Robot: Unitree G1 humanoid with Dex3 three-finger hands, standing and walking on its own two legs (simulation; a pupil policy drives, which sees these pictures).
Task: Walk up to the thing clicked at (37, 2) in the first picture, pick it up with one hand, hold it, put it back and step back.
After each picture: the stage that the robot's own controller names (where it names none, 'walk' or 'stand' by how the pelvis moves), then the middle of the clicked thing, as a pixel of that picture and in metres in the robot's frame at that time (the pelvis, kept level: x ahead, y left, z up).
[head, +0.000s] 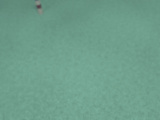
stand; (38, 5) +2.17 +0.68 -0.65
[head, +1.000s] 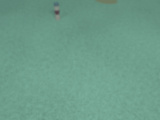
walk; (57, 11) +2.07 +0.31 -0.63
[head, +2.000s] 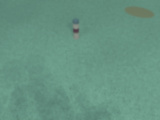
walk; (76, 29) +1.44 +0.11 -0.65
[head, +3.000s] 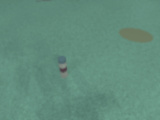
walk; (63, 67) +0.91 +0.20 -0.65
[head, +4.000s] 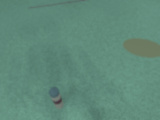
walk; (56, 98) +0.56 +0.25 -0.63
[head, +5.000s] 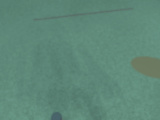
stand; out of the picture +0.41 +0.23 -0.63
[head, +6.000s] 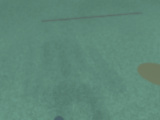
stand; out of the picture +0.39 +0.22 -0.65
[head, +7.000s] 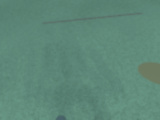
stand; out of the picture +0.41 +0.23 -0.66
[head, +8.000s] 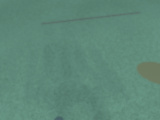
stand; out of the picture +0.40 +0.24 -0.66
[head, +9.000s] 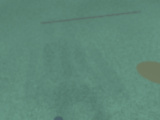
stand; out of the picture +0.40 +0.25 -0.66
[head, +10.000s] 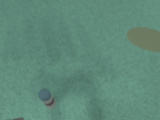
go down; (48, 99) +0.43 +0.24 -0.56
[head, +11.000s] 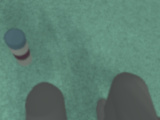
go down; (20, 50) +0.49 +0.24 -0.25
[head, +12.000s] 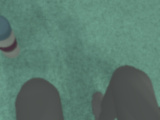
close in; (5, 40) +0.48 +0.25 -0.21
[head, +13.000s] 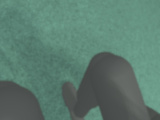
close; out of the picture +0.47 +0.29 -0.17
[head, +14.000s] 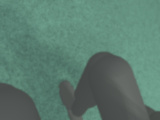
lift; out of the picture +0.45 +0.30 -0.17
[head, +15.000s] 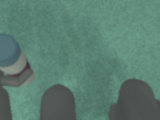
lift; (16, 65) +0.36 +0.25 -0.04
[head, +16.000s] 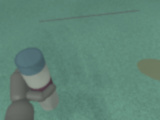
hold; (41, 83) +0.32 +0.17 +0.08
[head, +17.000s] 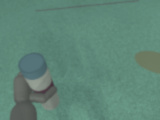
hold; (43, 85) +0.33 +0.17 +0.03
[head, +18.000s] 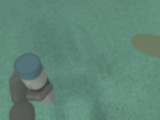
crouch; (38, 83) +0.35 +0.18 -0.02
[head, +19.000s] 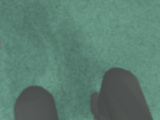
lower; out of the picture +0.51 +0.26 -0.06
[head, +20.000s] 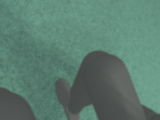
lower; out of the picture +0.48 +0.31 -0.17
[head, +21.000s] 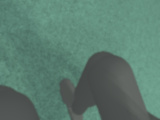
lower; out of the picture +0.48 +0.31 -0.17
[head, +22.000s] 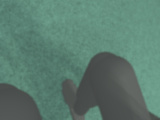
lower; out of the picture +0.47 +0.30 -0.17
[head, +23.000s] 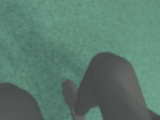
lower; out of the picture +0.47 +0.30 -0.17
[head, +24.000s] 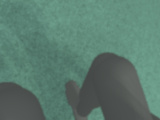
open; out of the picture +0.47 +0.28 -0.17
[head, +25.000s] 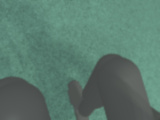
stand; out of the picture +0.46 +0.28 -0.18
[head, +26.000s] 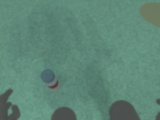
walk; (51, 81) +0.45 +0.21 -0.45
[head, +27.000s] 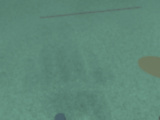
stand; out of the picture +0.41 +0.20 -0.60
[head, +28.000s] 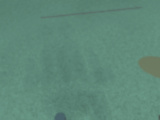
stand; out of the picture +0.41 +0.20 -0.60
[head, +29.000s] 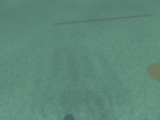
stand; out of the picture +0.43 +0.19 -0.65
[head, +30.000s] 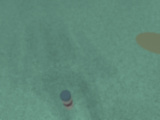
walk; (67, 100) +0.46 +0.15 -0.63
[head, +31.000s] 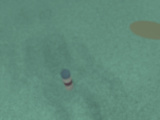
walk; (67, 80) +0.63 +0.18 -0.63
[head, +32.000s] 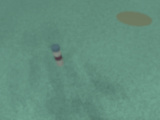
walk; (57, 55) +0.93 +0.29 -0.63
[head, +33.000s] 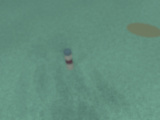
stand; (68, 59) +1.01 +0.21 -0.66
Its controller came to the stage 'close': yes
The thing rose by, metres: 0.69
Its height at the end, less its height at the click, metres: +0.00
